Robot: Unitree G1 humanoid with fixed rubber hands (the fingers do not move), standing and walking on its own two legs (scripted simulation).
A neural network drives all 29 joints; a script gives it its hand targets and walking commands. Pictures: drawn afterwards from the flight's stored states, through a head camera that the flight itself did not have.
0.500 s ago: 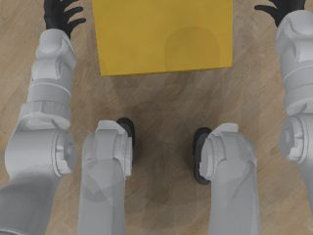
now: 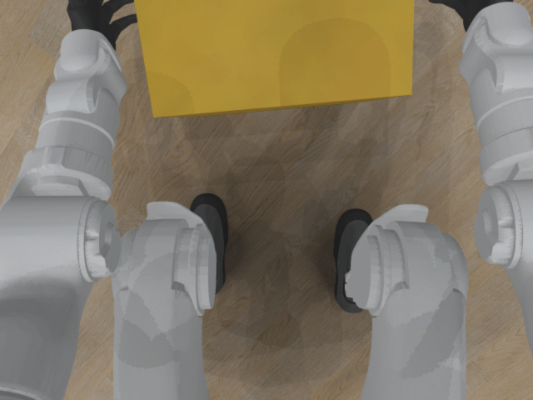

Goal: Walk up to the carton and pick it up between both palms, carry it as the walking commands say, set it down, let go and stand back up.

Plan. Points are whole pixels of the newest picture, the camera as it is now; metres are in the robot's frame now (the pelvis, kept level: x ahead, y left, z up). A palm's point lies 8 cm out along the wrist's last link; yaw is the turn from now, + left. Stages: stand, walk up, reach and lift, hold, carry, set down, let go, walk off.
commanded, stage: reach and lift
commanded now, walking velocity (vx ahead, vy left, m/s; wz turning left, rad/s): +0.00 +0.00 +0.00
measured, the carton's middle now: out of the picture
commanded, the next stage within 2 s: none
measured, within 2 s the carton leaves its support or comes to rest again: leaves its support in 1.30 s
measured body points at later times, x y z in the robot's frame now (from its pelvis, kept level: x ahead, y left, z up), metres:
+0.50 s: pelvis -0.01 +0.00 +0.01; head +0.37 -0.01 +0.25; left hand +0.53 +0.20 -0.18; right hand +0.55 -0.18 -0.19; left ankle +0.13 +0.15 -0.33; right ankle +0.10 -0.13 -0.33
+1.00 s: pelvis -0.01 +0.00 +0.01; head +0.36 -0.02 +0.25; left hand +0.53 +0.20 -0.18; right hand +0.55 -0.17 -0.19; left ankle +0.13 +0.15 -0.33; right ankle +0.10 -0.13 -0.33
